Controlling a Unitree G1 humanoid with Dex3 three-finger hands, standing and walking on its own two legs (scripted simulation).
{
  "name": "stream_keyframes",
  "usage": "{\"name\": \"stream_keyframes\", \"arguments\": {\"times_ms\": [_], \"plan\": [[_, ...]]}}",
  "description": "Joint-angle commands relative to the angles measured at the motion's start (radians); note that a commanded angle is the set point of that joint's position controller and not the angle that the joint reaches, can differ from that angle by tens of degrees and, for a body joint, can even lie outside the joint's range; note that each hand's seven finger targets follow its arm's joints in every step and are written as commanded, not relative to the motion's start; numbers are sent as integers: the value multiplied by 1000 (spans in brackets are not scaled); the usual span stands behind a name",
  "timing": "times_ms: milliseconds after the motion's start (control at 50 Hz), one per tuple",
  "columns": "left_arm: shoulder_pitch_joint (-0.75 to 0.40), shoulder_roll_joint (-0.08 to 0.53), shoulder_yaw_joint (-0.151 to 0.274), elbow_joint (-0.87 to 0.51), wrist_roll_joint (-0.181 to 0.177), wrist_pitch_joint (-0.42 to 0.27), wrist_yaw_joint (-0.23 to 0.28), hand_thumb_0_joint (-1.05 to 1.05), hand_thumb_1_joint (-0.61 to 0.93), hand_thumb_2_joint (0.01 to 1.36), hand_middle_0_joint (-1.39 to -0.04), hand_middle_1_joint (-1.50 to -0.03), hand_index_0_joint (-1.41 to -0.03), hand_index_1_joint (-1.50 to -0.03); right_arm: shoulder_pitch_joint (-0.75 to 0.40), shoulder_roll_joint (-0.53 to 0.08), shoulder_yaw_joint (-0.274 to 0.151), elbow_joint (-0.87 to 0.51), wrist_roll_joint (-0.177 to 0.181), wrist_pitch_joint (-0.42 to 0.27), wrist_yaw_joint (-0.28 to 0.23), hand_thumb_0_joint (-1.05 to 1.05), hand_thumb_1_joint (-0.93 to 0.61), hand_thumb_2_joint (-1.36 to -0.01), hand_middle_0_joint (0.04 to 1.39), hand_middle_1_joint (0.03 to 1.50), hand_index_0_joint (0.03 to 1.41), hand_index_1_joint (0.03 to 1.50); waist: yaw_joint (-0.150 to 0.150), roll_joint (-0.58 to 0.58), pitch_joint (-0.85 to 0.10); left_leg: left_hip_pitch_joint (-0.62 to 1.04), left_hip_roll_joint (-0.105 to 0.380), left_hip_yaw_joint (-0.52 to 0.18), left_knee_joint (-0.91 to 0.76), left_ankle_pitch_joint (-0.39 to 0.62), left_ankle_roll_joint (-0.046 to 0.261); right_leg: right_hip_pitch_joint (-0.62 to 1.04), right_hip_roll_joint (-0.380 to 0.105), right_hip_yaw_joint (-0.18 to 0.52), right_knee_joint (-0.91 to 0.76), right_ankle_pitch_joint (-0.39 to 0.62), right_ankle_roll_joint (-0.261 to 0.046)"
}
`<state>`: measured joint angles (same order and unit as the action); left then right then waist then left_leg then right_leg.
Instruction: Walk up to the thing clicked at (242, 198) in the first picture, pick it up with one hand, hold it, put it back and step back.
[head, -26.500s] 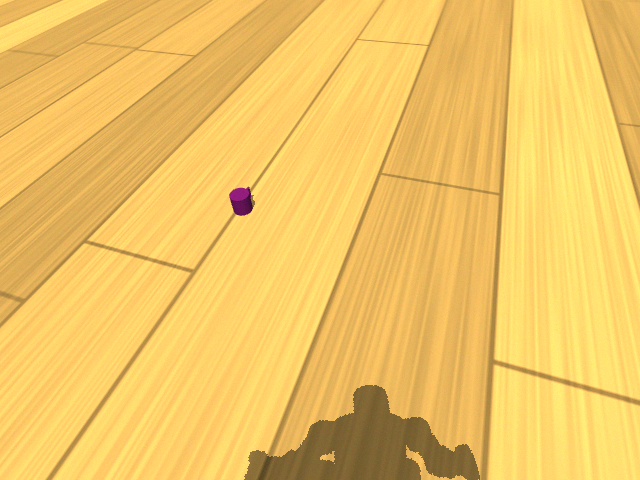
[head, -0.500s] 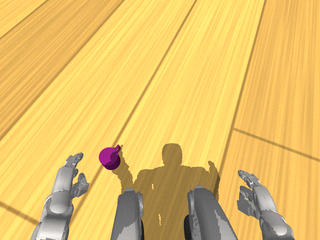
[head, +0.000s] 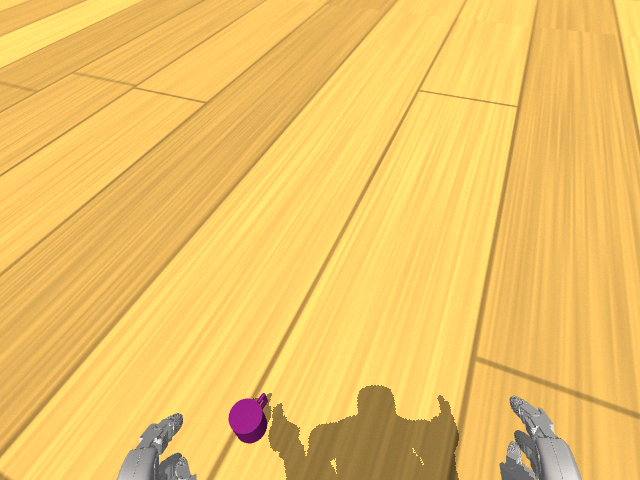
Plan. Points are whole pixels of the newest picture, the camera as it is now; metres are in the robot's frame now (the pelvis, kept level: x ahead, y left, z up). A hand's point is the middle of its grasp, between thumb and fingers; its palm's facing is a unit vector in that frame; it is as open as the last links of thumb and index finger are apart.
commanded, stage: home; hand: left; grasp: from above
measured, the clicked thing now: (252, 415) +0.44 +0.22 -0.67
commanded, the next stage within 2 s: stand in 2.00 s
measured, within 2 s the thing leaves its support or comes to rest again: neither
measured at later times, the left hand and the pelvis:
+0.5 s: hand out of the picture +0.16 +0.18 -0.04, palm faces +0.06 -0.98 -0.21, open 7.4 cm; pelvis +0.00 -0.01 +0.00, yaw +1 degrees
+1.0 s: hand out of the picture +0.16 +0.18 -0.04, palm faces +0.05 -0.98 -0.21, open 7.4 cm; pelvis +0.00 +0.00 +0.00, yaw +0 degrees
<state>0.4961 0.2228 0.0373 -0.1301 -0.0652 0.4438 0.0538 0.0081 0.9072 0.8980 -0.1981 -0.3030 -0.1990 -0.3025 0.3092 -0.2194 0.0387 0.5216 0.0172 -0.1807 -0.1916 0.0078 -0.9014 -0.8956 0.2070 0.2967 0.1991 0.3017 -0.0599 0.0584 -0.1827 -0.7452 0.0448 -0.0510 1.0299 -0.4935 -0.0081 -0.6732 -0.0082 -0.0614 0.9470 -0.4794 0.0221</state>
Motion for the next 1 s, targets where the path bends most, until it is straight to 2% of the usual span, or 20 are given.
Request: {"name": "stream_keyframes", "arguments": {"times_ms": [0,40,100,180,280,460,480,500,580,720,800,880,920,980], "plan": [[-8,88,45,-190,11,-34,-13,0,900,900,-200,-299,-200,-299,-77,-113,-54,-155,-4,-76,-6,0,-900,-900,200,300,200,300,3,-6,-52,161,-36,8,-193,250,18,61,42,-25,-157,218,-26],[-9,89,47,-173,13,-33,-19,0,900,900,-200,-299,-200,-299,-78,-117,-55,-150,-7,-84,-6,0,-900,-900,200,300,200,300,4,-6,-30,163,-37,10,-197,245,19,59,39,-25,-163,213,-25],[-34,93,49,-172,15,-40,-27,0,900,900,-200,-299,-200,-299,-78,-120,-59,-144,-11,-96,-4,0,-900,-900,200,300,200,300,-1,-27,-47,170,-42,12,-183,266,22,78,35,-18,-163,236,-20],[-40,100,54,-172,22,-41,-31,0,899,899,-200,-299,-200,-299,-93,-122,-58,-145,-13,-105,-1,0,-900,-900,200,300,200,300,15,-11,-28,165,-46,14,-195,229,20,77,30,-17,-170,207,-19],[-34,100,51,-176,26,-42,-28,0,895,897,-199,-298,-199,-298,-103,-118,-54,-144,-14,-112,0,0,-900,-900,200,300,200,300,14,-14,-34,165,-51,23,-188,210,23,80,25,-10,-179,199,-14],[-16,98,52,-172,22,-47,-25,0,897,898,-199,-299,-199,-299,-99,-117,-55,-132,-14,-115,-2,0,-900,-900,200,300,200,300,20,-7,-63,176,-43,11,-187,246,18,89,31,-15,-161,221,-19],[-27,96,49,-178,20,-49,-27,0,898,899,-200,-299,-200,-299,-94,-121,-58,-132,-14,-116,-2,0,-900,-900,200,300,200,300,13,-11,-66,179,-41,9,-188,244,18,87,32,-13,-159,220,-20],[-21,102,56,-173,23,-47,-24,0,897,898,-200,-299,-200,-299,-102,-119,-57,-136,-12,-116,-4,0,-900,-900,200,300,200,300,22,-16,-46,168,-41,8,-192,238,18,81,33,-18,-160,214,-19],[-27,103,61,-176,20,-46,-26,0,896,897,-199,-298,-199,-298,-104,-118,-56,-133,-13,-120,-5,0,-900,-900,200,300,200,300,25,-14,-35,153,-42,13,-198,178,20,77,32,-14,-172,162,-17],[-22,101,52,-186,21,-41,-26,0,899,899,-200,-299,-200,-299,-92,-121,-60,-130,-12,-121,-7,0,-900,-900,200,300,200,300,20,-9,-63,174,-40,14,-182,257,17,88,33,-12,-156,229,-19],[-30,102,55,-179,23,-37,-27,0,899,899,-200,-299,-200,-299,-98,-118,-59,-131,-12,-123,-7,0,-900,-900,200,300,200,300,24,-18,-34,153,-42,14,-194,191,19,74,30,-11,-172,170,-17],[-39,103,52,-184,22,-37,-30,0,900,900,-200,-299,-200,-299,-101,-120,-60,-132,-12,-124,-6,0,-900,-900,200,300,200,300,24,5,-23,149,-37,4,-208,166,15,60,34,-15,-164,144,-18],[-32,100,50,-181,21,-35,-30,0,900,900,-200,-299,-200,-299,-98,-119,-60,-130,-12,-126,-7,0,-900,-900,200,300,200,300,22,-21,-46,155,-41,10,-197,176,19,73,32,-11,-170,154,-16],[-33,102,52,-186,20,-33,-31,0,900,900,-200,-299,-200,-299,-97,-120,-58,-127,-10,-126,-7,0,-900,-900,200,300,200,300,21,5,-36,164,-38,11,-200,184,17,67,31,-9,-165,161,-19]]}}
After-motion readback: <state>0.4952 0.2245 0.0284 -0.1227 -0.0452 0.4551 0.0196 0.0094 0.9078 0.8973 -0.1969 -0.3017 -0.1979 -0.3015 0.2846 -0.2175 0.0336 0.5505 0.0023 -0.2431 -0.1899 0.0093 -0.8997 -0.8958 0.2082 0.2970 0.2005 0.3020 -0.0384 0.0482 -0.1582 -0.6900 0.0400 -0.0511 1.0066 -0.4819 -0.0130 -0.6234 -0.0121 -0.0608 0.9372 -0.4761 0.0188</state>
